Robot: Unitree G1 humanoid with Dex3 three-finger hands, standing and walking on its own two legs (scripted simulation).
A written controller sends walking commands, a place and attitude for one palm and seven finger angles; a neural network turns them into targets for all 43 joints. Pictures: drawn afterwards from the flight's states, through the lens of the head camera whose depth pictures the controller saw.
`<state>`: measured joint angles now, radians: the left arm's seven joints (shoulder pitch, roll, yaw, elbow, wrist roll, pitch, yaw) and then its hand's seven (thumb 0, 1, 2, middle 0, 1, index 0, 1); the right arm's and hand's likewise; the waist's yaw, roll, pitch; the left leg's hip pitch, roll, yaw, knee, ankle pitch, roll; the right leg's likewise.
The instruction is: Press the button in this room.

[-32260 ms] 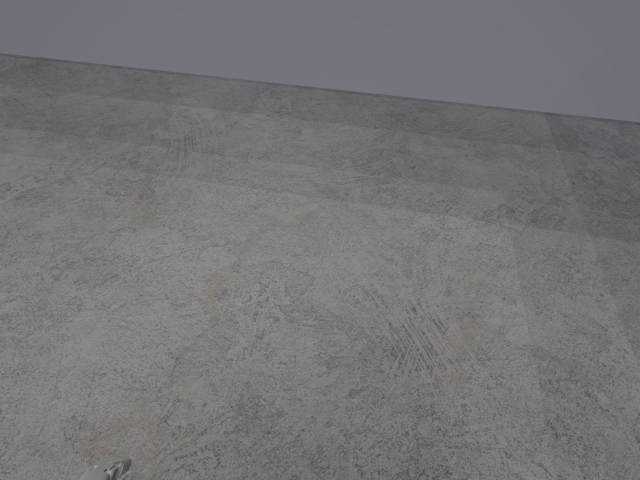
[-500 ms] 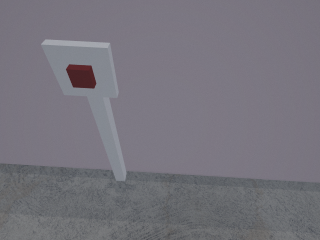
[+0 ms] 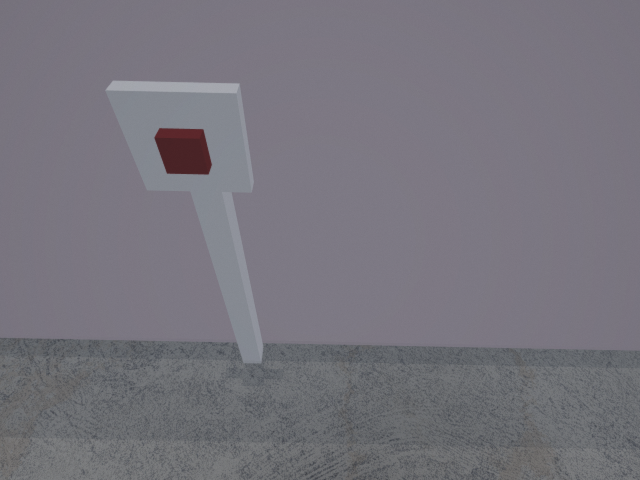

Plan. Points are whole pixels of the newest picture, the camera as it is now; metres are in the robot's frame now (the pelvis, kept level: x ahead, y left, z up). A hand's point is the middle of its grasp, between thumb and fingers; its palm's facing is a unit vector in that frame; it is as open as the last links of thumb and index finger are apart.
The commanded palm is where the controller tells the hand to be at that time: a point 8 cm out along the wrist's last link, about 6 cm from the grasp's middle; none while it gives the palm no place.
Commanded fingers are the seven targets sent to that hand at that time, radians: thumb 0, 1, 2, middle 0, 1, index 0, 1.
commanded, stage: shuffle to correct the standing spot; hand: left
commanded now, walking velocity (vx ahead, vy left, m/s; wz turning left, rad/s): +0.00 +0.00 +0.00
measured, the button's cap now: (185, 150) +0.56 +0.25 +0.11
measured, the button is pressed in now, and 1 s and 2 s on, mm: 0 0 0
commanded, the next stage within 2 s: come to a stop and stand still in 0.40 s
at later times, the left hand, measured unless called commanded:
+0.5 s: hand out of the picture -0.03 +0.17 -0.19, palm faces +0.09 -0.99 -0.14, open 7.4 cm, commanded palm none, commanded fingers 0.00 0.90 0.90 -0.20 -0.30 -0.20 -0.30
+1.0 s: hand (207, 447) +0.20 +0.18 -0.17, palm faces +0.00 -0.96 -0.26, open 7.3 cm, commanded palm none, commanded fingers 0.00 0.90 0.90 -0.20 -0.30 -0.20 -0.30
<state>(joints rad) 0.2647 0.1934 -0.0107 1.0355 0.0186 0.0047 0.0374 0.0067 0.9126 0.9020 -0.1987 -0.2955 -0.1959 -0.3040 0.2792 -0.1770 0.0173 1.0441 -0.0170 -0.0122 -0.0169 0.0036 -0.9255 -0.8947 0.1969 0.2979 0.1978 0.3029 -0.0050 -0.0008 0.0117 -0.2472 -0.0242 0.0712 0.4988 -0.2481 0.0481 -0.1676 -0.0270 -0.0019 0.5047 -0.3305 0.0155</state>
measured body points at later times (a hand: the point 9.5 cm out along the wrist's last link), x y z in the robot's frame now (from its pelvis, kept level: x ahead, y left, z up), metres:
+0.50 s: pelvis +0.06 +0.02 -0.01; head +0.08 +0.04 +0.43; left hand -0.03 +0.23 -0.18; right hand +0.09 -0.22 -0.15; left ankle +0.06 +0.09 -0.74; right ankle -0.04 -0.13 -0.73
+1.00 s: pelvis +0.11 -0.01 -0.01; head +0.16 -0.02 +0.44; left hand +0.20 +0.23 -0.15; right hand +0.11 -0.22 -0.17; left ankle +0.06 +0.09 -0.73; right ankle +0.12 -0.11 -0.74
